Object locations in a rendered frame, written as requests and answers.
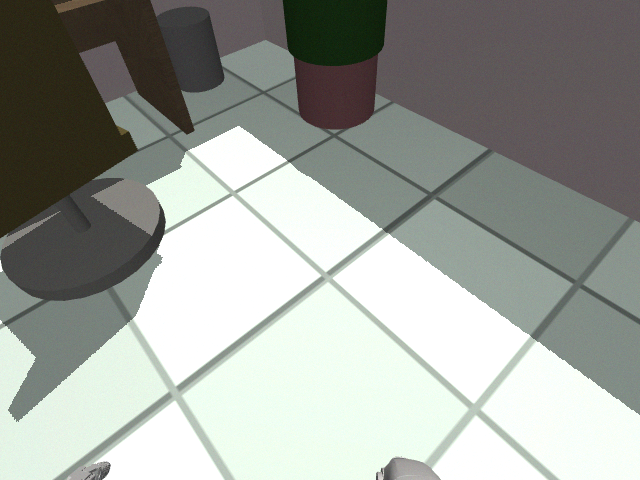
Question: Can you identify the desk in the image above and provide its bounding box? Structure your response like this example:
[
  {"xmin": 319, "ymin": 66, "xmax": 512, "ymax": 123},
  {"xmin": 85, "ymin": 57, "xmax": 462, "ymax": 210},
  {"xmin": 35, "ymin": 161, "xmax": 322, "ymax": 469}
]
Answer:
[{"xmin": 52, "ymin": 0, "xmax": 195, "ymax": 134}]

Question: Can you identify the office chair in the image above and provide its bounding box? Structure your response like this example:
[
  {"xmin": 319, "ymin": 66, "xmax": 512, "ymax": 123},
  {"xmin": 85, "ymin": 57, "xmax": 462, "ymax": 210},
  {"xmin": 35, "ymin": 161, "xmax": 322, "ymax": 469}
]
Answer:
[{"xmin": 0, "ymin": 0, "xmax": 166, "ymax": 301}]

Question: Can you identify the potted plant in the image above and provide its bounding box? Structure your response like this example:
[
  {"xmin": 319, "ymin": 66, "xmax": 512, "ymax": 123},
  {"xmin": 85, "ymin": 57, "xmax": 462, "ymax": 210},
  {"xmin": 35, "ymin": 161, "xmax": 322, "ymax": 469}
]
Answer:
[{"xmin": 283, "ymin": 0, "xmax": 387, "ymax": 130}]

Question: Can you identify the left robot hand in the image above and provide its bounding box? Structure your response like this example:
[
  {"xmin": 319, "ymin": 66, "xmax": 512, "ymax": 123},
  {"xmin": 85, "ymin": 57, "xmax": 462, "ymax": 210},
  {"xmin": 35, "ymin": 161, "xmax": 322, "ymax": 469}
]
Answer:
[{"xmin": 67, "ymin": 461, "xmax": 111, "ymax": 480}]

